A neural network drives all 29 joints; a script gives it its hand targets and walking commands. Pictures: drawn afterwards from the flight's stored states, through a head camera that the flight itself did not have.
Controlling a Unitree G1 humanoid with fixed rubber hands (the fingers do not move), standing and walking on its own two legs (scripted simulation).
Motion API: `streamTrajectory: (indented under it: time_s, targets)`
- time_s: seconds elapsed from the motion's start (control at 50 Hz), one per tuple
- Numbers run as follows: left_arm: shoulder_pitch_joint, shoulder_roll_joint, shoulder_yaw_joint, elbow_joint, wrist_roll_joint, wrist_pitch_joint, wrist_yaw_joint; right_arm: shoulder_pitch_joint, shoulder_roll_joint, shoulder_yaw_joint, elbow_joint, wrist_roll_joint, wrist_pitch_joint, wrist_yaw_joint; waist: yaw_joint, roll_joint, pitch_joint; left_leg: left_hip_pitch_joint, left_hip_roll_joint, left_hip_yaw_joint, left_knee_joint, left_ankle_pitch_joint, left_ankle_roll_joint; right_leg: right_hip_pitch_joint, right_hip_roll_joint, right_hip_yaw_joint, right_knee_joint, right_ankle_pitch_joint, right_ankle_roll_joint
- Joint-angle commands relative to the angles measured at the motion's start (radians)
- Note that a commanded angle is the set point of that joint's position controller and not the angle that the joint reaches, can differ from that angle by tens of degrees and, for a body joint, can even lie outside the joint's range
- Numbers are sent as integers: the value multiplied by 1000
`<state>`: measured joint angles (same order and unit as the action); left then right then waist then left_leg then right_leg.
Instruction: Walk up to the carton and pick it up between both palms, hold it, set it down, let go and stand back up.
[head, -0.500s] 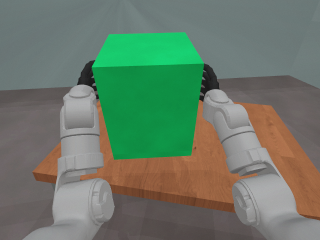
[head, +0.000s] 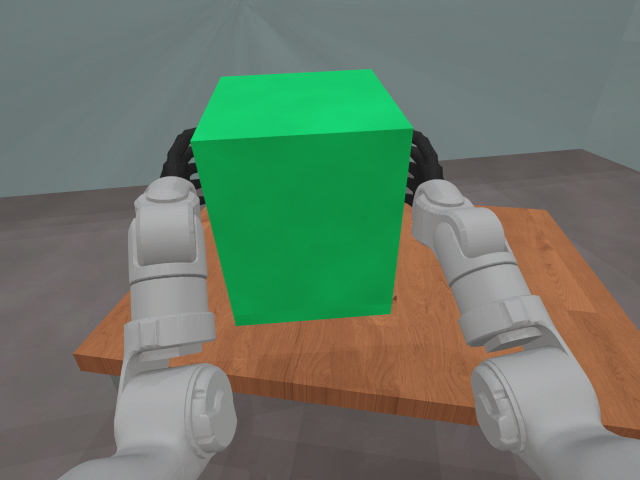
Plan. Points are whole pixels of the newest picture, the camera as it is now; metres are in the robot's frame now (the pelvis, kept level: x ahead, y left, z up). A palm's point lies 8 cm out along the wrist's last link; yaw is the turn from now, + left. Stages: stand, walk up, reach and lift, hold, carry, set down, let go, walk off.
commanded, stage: hold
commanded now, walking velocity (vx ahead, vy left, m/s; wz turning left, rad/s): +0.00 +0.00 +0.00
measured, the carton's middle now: (305, 194) +0.39 -0.02 +0.26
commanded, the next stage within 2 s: set down in 0.44 s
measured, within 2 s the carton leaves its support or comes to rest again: neither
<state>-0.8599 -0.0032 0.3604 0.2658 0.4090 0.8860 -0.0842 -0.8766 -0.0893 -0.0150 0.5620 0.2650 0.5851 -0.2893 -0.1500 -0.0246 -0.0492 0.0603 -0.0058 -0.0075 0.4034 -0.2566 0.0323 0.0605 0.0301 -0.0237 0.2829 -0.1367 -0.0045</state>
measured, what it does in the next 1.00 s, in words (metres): stands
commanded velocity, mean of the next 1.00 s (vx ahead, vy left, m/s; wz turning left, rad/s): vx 0.00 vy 0.00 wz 0.00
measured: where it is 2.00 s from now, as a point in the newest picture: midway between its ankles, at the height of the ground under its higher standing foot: outside the picture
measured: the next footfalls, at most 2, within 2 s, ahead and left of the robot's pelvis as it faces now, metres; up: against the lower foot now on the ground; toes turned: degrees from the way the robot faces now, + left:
none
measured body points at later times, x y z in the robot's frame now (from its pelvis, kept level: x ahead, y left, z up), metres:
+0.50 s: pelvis -0.02 -0.02 +0.00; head -0.12 +0.01 +0.44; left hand +0.37 +0.13 +0.30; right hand +0.35 -0.17 +0.29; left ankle -0.01 +0.09 -0.74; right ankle +0.03 -0.12 -0.74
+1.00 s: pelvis -0.01 -0.02 +0.00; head -0.07 +0.03 +0.44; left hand +0.40 +0.11 +0.24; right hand +0.36 -0.18 +0.24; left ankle +0.00 +0.09 -0.74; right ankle +0.03 -0.12 -0.74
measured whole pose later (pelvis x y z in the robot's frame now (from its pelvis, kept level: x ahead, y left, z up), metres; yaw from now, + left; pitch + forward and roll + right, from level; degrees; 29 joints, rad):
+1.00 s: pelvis -0.01 -0.02 +0.00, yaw +1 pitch -14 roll -1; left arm -0.85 0.01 0.37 0.40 0.45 0.62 -0.15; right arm -0.79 0.05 -0.22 0.65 0.03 0.14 -0.21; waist -0.14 -0.12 0.07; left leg 0.12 0.00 -0.02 0.32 -0.20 0.01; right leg 0.10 0.03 -0.05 0.27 -0.13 -0.03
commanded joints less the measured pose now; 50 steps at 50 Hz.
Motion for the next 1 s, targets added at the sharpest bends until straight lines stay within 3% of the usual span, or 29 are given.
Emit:
streamTrajectory:
  time_s: [0.0, 0.36, 0.42, 0.44, 0.48, 0.56, 0.64, 0.74, 0.86, 0.98]
  targets:
    - [-700, -509, -353, -41, -195, -69, -189, -891, 574, 239, -297, 130, -64, 163, 6, 45, -278, -161, -19, 13, -110, 262, -64, 169, 51, -23, 5, 210, 9]
    - [-779, -454, -283, 98, -198, -122, -193, -955, 594, 157, -199, 44, -98, 163, 1, 47, -302, -255, -41, 18, -140, 8, -18, 142, 25, -7, 7, 59, 24]
    - [-784, -451, -278, 114, -201, -129, -193, -961, 597, 152, -189, 38, -103, 162, 0, 46, -308, -258, -43, 19, -138, 5, -17, 140, 23, -6, 5, 55, 26]
    - [-823, -470, -381, 54, -267, -151, -162, -973, 611, 179, -141, 80, -135, 185, -3, 64, -312, -186, -7, 18, -159, 123, -55, 80, 31, -20, -13, 4, 28]
    - [-847, -475, -383, 73, -270, -176, -155, -997, 613, 159, -146, 53, -169, 191, -8, 59, -344, -163, -15, 28, -144, 138, -57, 74, 28, -16, -16, 26, 22]
    - [-820, -468, -319, 142, -234, -213, -155, -1022, 615, 132, -160, 2, -234, 194, 7, 4, -325, -201, -36, 44, -153, 97, -33, 137, 15, -6, -20, 35, 27]
    - [-772, -452, -265, 154, -159, -248, -179, -989, 584, 90, -159, -64, -316, 201, 9, 16, -304, -172, -35, 50, -173, 83, -29, 163, -2, -16, -31, 44, 32]
    - [-637, -401, -216, 190, -64, -264, -224, -824, 520, 31, -126, -154, -396, 204, -7, 20, -176, -144, -37, 69, -190, 49, -29, 170, -21, -34, -55, 27, 42]
    - [-584, -398, -254, 115, -56, -300, -234, -712, 499, 45, -126, -197, -483, 213, -1, 24, -142, -114, -32, 87, -188, 93, -34, 199, -16, -66, -39, 94, 47]
    - [-662, -456, -413, -51, -141, -385, -169, -701, 525, 121, -175, -187, -583, 215, -10, 49, -296, -7, -20, 77, -137, 276, -54, 231, -5, -86, 12, 299, 58]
